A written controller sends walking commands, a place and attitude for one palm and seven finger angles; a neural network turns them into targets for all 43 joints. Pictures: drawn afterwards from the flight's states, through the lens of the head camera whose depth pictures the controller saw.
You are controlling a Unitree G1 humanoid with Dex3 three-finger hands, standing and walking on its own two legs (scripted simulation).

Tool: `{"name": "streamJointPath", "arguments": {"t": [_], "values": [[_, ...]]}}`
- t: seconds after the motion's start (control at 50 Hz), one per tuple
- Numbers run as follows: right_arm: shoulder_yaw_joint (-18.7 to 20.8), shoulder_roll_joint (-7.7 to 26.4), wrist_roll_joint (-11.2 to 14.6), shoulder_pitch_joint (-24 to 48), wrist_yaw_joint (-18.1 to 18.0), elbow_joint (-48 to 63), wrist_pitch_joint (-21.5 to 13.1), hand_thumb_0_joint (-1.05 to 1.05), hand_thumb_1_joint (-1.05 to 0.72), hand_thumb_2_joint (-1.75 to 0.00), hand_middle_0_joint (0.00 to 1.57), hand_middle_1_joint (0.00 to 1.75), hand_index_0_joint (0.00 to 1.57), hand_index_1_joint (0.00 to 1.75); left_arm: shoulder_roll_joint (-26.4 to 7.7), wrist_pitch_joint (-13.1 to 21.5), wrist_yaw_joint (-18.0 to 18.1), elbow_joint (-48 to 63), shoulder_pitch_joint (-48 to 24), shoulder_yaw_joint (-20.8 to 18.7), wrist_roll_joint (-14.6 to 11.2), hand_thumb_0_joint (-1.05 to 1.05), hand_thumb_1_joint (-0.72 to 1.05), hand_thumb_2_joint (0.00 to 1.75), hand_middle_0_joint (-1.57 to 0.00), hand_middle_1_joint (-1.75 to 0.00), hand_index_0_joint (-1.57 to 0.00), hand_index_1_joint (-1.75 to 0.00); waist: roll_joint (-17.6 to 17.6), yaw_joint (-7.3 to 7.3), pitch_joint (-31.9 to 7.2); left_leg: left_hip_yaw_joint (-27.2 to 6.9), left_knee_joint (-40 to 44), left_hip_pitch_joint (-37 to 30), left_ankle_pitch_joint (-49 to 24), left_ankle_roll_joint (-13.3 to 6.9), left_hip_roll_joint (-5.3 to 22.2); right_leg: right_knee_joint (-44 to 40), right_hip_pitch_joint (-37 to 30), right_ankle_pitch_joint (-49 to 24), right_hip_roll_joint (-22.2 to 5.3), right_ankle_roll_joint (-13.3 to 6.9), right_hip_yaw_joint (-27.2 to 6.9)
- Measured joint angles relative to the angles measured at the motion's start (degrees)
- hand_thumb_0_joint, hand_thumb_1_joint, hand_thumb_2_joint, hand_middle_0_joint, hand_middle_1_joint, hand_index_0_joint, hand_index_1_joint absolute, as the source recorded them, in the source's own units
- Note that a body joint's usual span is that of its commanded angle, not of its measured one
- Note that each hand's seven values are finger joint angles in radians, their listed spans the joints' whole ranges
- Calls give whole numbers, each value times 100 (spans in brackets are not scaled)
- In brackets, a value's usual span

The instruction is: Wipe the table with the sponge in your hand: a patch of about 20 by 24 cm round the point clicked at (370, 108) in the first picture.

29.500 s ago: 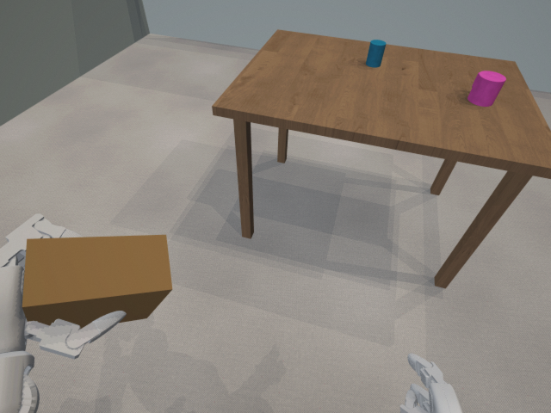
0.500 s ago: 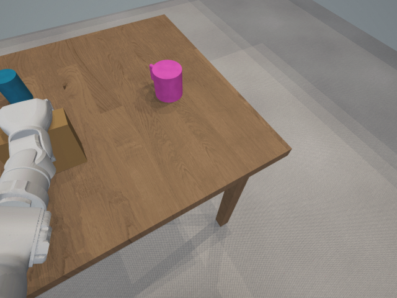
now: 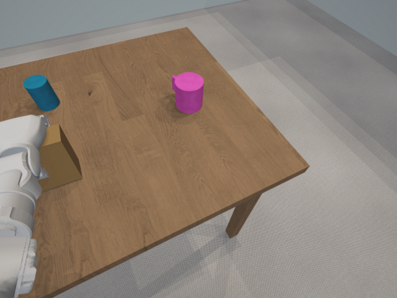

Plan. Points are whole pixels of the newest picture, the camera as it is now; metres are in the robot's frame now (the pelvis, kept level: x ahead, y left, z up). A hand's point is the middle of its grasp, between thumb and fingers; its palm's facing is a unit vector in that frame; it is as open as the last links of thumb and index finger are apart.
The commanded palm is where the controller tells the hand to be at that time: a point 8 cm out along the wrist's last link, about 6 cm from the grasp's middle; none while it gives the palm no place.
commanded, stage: slide back across to the first lane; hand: left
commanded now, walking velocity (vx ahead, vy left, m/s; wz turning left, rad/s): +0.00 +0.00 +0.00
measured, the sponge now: (42, 167) +0.37 +0.38 -0.01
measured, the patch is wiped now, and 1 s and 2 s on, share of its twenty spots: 1.00 1.00 1.00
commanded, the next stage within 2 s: wipe back along the first lane in 0.06 s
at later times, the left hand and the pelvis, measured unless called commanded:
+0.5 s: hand (28, 165) +0.35 +0.37 +0.03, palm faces -0.09 -0.01 -1.00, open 10.2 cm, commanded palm +0.31 +0.35 +0.07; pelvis +0.00 +0.00 +0.00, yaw +0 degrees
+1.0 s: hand (28, 186) +0.31 +0.35 +0.03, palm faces -0.07 -0.02 -1.00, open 10.2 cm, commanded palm +0.27 +0.33 +0.06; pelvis -0.01 -0.01 +0.00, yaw +0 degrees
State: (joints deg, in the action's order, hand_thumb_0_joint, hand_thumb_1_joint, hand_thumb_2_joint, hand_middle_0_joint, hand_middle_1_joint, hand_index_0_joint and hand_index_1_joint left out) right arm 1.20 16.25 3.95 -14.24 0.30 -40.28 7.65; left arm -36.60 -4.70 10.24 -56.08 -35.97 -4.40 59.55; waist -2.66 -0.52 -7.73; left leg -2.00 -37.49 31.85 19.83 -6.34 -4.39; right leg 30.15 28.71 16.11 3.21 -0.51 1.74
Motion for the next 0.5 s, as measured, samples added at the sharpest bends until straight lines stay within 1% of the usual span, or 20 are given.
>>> {"name": "streamJointPath", "arguments": {"t": [0.08, 0.18, 0.32, 0.38, 0.5], "values": [[16, -7, -42, 96, -1, 31, 12, 1, -90, -90, 21, 30, 21, 30, 0, 140, 11, 124, 89, -52, 24, 0, -51, 106, -73, -134, -73, -134, 8, 54, -6, -15, -24, 38, 3, 3, -8, 23, 34, 10, -6, -12, 17], [-17, -16, -61, 160, 4, 54, 69, 1, -90, -90, 21, 30, 21, 30, -68, 243, 52, 86, 141, -187, 42, 0, -51, 106, -73, -134, -73, -134, 9, 63, -6, -11, -47, 65, 12, 10, 3, 38, 59, 9, 4, -2, 14], [-11, -24, -39, 64, 19, 37, 146, 1, -90, -90, 21, 30, 21, 30, -99, 183, 92, 153, 281, -170, -18, 0, -51, 106, -73, -134, -73, -134, -17, 75, -13, -11, -47, 76, 8, 20, 24, 17, 65, -8, 24, -3, 11], [22, -18, -29, -1, 24, 26, 177, 1, -90, -90, 21, 30, 21, 30, -70, 142, 103, 391, 514, -153, -80, 0, -51, 106, -73, -134, -73, -134, -49, 75, -23, -2, -26, 37, 5, 27, 31, -6, 28, -18, 31, -9, -1], [63, 5, -1, -48, 38, -6, 200, 1, -90, -90, 21, 30, 21, 30, 99, 11, 231, 960, 1109, -142, -265, 0, -51, 106, -72, -134, -72, -135, -116, 107, -48, 27, 38, -117, -5, 23, 34, -50, -109, -29, 32, 3, -37]]}}
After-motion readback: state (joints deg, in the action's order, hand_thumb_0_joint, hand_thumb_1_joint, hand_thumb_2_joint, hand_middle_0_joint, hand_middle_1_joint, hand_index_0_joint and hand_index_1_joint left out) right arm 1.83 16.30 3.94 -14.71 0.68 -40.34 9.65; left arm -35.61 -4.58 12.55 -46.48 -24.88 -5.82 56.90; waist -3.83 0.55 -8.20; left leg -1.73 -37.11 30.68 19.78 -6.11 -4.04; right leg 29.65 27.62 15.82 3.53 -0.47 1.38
